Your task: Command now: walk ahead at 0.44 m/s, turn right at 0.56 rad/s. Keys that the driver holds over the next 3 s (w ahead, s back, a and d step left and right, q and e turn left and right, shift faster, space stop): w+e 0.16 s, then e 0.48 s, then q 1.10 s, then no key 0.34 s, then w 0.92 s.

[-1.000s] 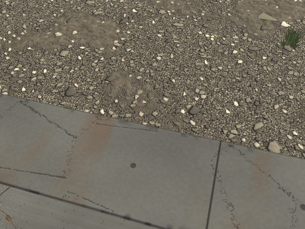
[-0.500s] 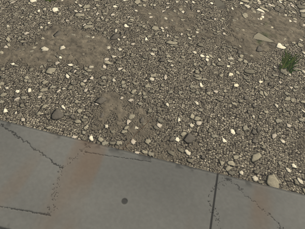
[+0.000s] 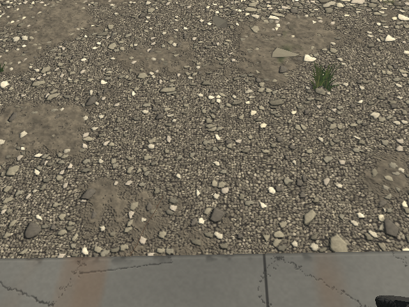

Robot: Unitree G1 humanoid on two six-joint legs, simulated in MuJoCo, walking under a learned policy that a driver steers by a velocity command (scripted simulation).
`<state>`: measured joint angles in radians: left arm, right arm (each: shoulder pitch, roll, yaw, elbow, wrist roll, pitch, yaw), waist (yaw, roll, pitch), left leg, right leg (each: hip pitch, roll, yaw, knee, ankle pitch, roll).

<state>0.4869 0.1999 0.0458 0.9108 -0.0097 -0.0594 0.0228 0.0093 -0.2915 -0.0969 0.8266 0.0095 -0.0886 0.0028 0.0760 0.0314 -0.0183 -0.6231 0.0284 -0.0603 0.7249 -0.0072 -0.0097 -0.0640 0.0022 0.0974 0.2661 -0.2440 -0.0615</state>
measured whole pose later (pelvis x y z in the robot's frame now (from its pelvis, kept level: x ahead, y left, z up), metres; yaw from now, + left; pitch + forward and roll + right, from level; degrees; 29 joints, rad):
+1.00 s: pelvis +0.28 -0.01 -0.02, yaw -20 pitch +0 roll -1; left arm 0.08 0.23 0.04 0.70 0.02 0.01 0.03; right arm 0.14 -0.30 -0.05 0.90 0.02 0.05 -0.01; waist -0.03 0.02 0.05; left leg -0.37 0.06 0.03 0.83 -0.45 -0.06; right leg -0.29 -0.01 -0.10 0.50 -0.21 -0.04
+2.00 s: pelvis +0.31 +0.00 -0.01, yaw +11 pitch +0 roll +0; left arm 0.16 0.28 0.05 0.80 -0.01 0.00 0.02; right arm 0.14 -0.31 -0.06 0.73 0.01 0.06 -0.01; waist 0.02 0.00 0.08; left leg -0.30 0.01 -0.03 0.64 -0.34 -0.07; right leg -0.20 -0.05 -0.03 0.45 -0.25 0.02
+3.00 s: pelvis +0.65 +0.06 -0.04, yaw +11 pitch +2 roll +0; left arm 0.44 0.30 0.04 0.93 -0.01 -0.04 0.01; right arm 0.00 -0.25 -0.03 0.66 0.01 -0.09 0.05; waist 0.08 0.01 0.04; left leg -0.51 0.00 0.04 0.49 -0.02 0.08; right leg 0.13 0.01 -0.03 0.33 -0.47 -0.02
